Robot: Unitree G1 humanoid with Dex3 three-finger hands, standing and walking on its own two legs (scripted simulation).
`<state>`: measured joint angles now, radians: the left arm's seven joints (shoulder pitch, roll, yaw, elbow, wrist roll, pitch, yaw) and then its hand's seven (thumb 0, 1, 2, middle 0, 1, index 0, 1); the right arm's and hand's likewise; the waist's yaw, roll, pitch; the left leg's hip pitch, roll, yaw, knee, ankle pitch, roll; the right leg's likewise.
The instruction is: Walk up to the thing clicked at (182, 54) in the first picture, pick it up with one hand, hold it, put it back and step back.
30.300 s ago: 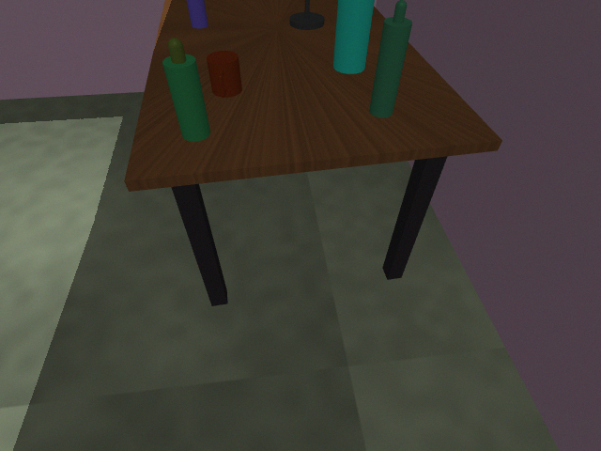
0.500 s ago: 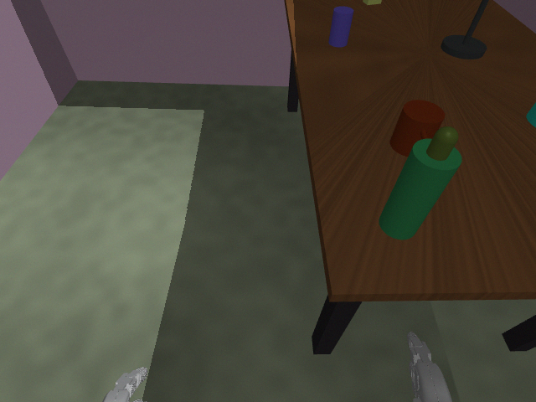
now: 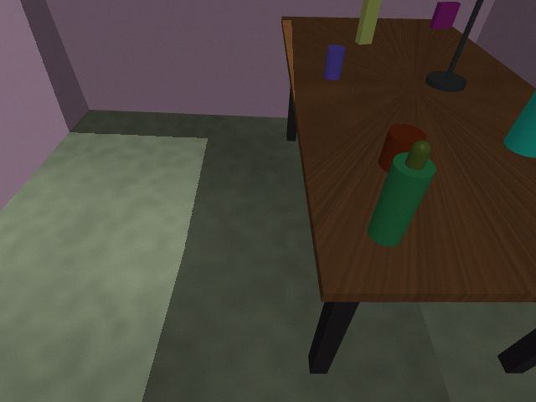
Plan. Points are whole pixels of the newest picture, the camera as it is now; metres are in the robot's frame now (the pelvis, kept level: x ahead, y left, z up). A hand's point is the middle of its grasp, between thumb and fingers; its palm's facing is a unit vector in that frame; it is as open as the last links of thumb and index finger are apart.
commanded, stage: home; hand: right
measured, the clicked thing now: (401, 193) +0.48 -0.24 +0.06
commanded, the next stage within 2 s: stand in 1.34 s
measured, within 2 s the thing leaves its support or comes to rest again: neither
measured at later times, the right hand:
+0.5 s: hand out of the picture +0.04 -0.26 -0.15, palm faces -0.07 +0.93 -0.37, open 17.4 cm
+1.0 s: hand out of the picture +0.08 -0.25 -0.15, palm faces -0.06 +0.93 -0.37, open 17.4 cm
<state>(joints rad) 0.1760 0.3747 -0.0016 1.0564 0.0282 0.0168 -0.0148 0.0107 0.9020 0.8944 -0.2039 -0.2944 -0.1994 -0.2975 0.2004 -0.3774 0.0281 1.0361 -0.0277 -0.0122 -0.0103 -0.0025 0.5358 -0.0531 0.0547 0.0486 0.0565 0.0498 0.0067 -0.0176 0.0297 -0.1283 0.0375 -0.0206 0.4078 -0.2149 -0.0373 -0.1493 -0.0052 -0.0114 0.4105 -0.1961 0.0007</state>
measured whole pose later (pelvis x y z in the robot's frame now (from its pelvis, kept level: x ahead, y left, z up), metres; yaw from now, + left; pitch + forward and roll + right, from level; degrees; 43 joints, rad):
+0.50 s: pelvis -0.01 -0.01 +0.00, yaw +0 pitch -3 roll +0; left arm 0.16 0.36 0.00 1.15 0.02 0.01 -0.02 0.01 0.90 0.89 -0.21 -0.30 -0.20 -0.30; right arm 0.19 -0.36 0.03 1.10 -0.02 -0.01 0.00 0.00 0.53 -0.05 0.06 0.05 0.06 0.05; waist 0.01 -0.01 0.04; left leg -0.14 0.05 -0.03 0.37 -0.18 -0.05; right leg -0.15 0.01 -0.02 0.36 -0.15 -0.01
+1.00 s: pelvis +0.01 +0.01 +0.00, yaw +0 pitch -3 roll +0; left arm 0.11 0.35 0.00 1.15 0.02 0.00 -0.01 0.01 0.90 0.89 -0.21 -0.30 -0.20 -0.30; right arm 0.14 -0.36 0.03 1.10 -0.02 -0.01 -0.01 0.00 0.52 -0.06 0.06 0.05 0.06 0.05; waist 0.01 -0.01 0.05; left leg -0.11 0.04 -0.01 0.35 -0.19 -0.03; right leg -0.13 -0.01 -0.01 0.33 -0.16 0.01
